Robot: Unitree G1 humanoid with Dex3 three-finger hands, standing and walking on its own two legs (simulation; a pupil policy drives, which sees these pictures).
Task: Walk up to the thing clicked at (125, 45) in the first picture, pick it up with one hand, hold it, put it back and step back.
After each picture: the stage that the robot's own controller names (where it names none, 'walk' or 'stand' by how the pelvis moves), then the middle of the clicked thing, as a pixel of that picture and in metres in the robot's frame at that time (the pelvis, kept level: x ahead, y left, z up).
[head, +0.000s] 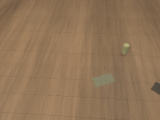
stand; (125, 48) +1.30 -0.44 -0.72
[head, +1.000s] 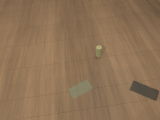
walk; (98, 51) +1.23 -0.04 -0.70
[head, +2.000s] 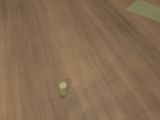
walk; (63, 88) +0.74 +0.24 -0.70
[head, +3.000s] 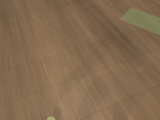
walk; out of the picture +0.44 +0.24 -0.70
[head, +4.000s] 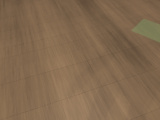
stand; out of the picture +0.37 +0.22 -0.72
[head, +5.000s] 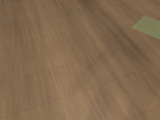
stand; out of the picture +0.36 +0.22 -0.73
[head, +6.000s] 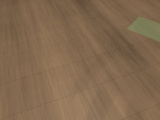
stand; out of the picture +0.37 +0.25 -0.73
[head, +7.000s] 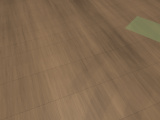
stand; out of the picture +0.35 +0.26 -0.73
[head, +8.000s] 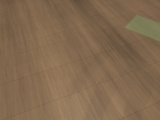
go down; out of the picture +0.35 +0.26 -0.73
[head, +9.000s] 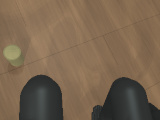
go down; (14, 56) +0.44 +0.29 -0.30
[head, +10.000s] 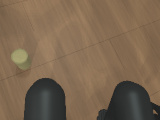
approach; (22, 59) +0.43 +0.29 -0.31
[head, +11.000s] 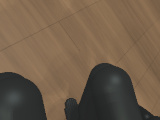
close in; out of the picture +0.41 +0.33 -0.22
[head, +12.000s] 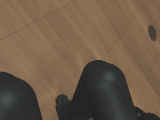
close; out of the picture +0.40 +0.34 -0.22
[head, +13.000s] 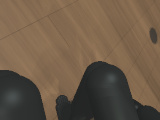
lift; out of the picture +0.38 +0.32 -0.22
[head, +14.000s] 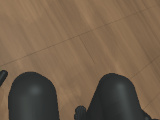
lift; out of the picture +0.33 +0.28 -0.16
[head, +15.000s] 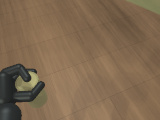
lift; (33, 90) +0.32 +0.19 +0.01
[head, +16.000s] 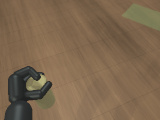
hold; (41, 92) +0.33 +0.17 -0.01
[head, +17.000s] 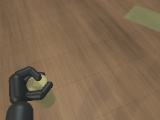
hold; (42, 92) +0.33 +0.17 -0.01
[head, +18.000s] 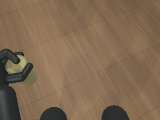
crouch; (23, 71) +0.39 +0.22 -0.08
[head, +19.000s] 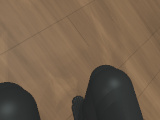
lower; out of the picture +0.43 +0.32 -0.19
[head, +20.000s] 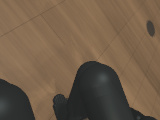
lower; out of the picture +0.40 +0.34 -0.23
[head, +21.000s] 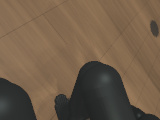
lower; out of the picture +0.40 +0.34 -0.22
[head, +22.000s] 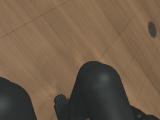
lower; out of the picture +0.40 +0.34 -0.22
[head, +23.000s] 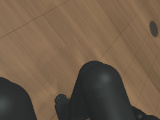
loosen; out of the picture +0.40 +0.34 -0.22
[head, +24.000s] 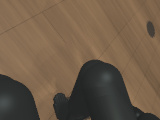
withdraw; out of the picture +0.39 +0.32 -0.22
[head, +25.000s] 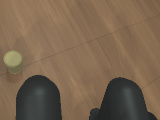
stand; (14, 62) +0.41 +0.28 -0.28
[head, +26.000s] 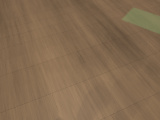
stand; out of the picture +0.36 +0.22 -0.65
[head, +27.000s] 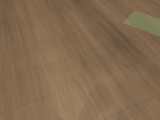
stand; out of the picture +0.38 +0.23 -0.67
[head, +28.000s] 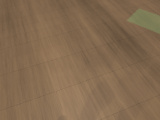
stand; out of the picture +0.37 +0.22 -0.67
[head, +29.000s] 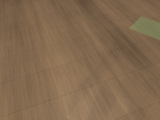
walk; out of the picture +0.39 +0.22 -0.72
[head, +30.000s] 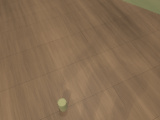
walk; (62, 104) +0.50 +0.20 -0.70
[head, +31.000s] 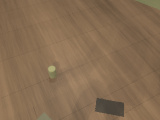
walk; (52, 72) +0.80 +0.24 -0.70
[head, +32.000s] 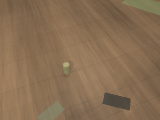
stand; (66, 68) +1.01 +0.24 -0.71
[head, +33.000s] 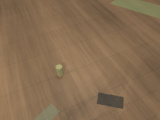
stand; (59, 70) +1.00 +0.27 -0.73
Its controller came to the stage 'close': yes
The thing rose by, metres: 0.70
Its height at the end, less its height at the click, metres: +0.00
